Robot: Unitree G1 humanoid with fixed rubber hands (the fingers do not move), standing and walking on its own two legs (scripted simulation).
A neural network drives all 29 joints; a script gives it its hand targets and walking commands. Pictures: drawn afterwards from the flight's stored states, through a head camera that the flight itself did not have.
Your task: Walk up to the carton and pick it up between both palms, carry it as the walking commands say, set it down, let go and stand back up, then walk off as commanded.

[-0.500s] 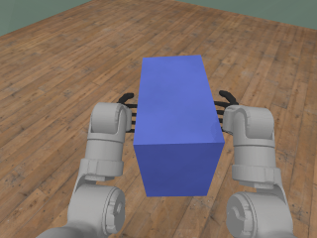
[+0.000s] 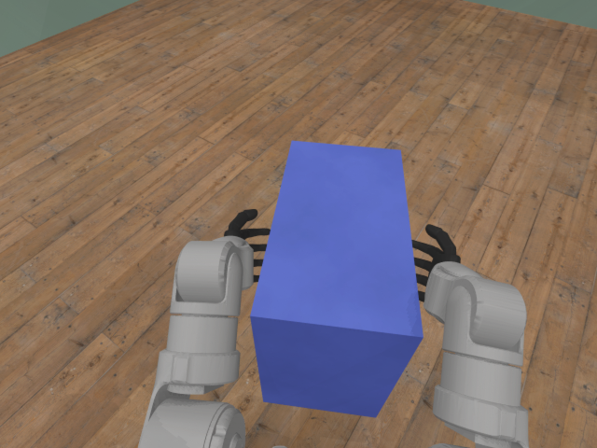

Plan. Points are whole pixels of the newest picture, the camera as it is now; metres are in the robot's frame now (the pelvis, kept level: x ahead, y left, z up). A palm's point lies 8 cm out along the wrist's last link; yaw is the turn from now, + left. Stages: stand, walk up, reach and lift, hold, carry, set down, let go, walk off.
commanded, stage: carry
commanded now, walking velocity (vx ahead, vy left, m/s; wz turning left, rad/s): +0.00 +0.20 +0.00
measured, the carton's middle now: (332, 275) +0.37 +0.00 +0.01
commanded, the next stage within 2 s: none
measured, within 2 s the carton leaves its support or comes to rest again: neither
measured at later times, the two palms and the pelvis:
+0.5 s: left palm (213, 330) +0.24 +0.13 +0.09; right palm (452, 336) +0.24 -0.12 +0.10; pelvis -0.07 +0.01 +0.00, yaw -1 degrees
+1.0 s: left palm (104, 418) +0.15 +0.21 +0.10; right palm (385, 428) +0.15 -0.04 +0.11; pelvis -0.14 +0.09 +0.00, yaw +1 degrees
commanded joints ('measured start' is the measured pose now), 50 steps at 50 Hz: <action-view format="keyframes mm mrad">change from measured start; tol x32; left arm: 1 -444 -1131 -642 -355 -438 -114 -225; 50 -323 -1030 -679 -306 -350 -90 -248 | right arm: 1 -710 941 779 -248 408 -9 327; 50 -510 850 796 -150 379 -8 391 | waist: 1 -13 89 -695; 10 11 -268 -675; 24 7 149 -687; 27 -4 -369 -657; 40 8 344 -575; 43 -27 -486 -657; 50 -42 290 -535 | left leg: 1 574 300 -241 -75 766 19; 6 497 277 -223 -45 885 -55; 10 115 120 -149 -95 -140 -132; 15 533 415 -436 -267 206 -31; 24 202 234 -149 -404 204 -329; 27 -51 161 -168 228 -95 -237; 35 435 418 -465 -378 -58 -63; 40 117 189 -27 -580 -169 -554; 44 -136 184 -219 441 -128 -235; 50 428 383 -406 -357 -89 -89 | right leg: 1 -96 8 -33 -69 -39 11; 10 340 -306 361 -321 632 -160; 15 -89 2 -10 124 -204 4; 24 388 28 -134 -322 -89 -72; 27 393 -473 518 -513 156 -214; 31 254 -307 219 -375 464 -127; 36 -59 -8 -40 180 -176 -9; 41 507 64 -343 -406 -172 -60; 43 427 -462 417 -546 45 -154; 50 -183 -15 -100 18 -97 31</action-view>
